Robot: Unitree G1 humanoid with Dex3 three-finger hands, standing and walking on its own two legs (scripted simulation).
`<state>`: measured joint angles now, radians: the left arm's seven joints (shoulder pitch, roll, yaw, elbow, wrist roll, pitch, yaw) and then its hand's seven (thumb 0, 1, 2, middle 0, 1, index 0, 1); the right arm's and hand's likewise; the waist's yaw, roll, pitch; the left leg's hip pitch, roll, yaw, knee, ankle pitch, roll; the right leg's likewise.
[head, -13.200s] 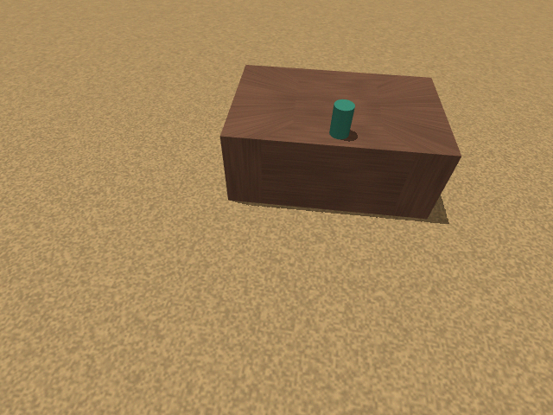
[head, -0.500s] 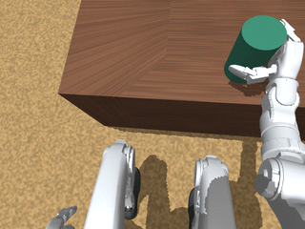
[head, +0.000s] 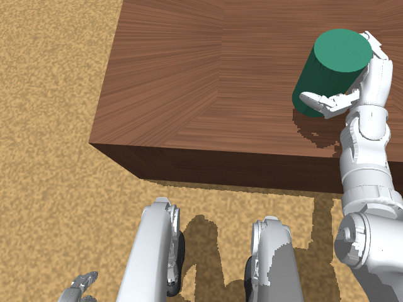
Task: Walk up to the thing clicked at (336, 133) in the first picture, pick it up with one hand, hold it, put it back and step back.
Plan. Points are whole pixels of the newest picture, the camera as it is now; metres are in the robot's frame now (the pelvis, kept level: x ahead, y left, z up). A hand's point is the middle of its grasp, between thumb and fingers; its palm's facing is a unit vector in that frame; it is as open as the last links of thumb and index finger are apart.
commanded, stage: settle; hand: right
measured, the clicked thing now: (325, 78) +0.53 -0.16 +0.02
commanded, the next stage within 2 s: lift in 0.60 s
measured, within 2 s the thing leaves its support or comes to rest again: neither
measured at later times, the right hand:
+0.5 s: hand (341, 64) +0.53 -0.17 +0.06, palm faces +0.13 +0.99 -0.04, open 11.4 cm
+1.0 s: hand (352, 57) +0.51 -0.17 +0.10, palm faces +0.14 +0.99 -0.03, open 11.5 cm
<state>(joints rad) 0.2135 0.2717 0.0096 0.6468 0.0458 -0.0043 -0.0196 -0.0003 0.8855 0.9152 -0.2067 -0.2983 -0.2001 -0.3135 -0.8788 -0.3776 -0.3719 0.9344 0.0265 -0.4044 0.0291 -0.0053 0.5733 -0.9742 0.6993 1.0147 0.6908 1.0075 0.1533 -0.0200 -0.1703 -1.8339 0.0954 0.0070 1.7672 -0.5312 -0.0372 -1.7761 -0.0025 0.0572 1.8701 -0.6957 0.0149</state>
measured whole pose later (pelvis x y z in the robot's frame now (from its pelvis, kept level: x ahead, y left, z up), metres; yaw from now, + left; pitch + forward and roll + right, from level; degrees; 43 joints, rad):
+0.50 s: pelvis +0.01 +0.00 +0.04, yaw +1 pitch +33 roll +3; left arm 0.23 0.25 0.00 0.65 0.05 -0.01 -0.02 0.00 0.89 0.91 -0.20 -0.30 -0.20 -0.31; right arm -0.83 -0.37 -0.38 0.94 0.03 -0.43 0.03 -0.01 0.57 -0.98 0.67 1.05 0.67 1.04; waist 0.15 -0.02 -0.17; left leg -1.69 0.08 0.02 1.64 -0.51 -0.03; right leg -1.64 -0.02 0.06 1.74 -0.68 0.02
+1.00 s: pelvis +0.02 +0.00 +0.07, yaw +1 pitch +31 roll +2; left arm 0.23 0.24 0.01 0.66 0.04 -0.02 -0.01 0.00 0.91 0.90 -0.21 -0.31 -0.21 -0.31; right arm -0.72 -0.32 -0.36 0.84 0.05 -0.42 0.02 -0.01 0.57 -0.99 0.67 1.05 0.66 1.04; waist 0.13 -0.02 -0.16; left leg -1.56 0.07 0.03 1.53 -0.50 -0.03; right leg -1.50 -0.03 0.05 1.63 -0.66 0.02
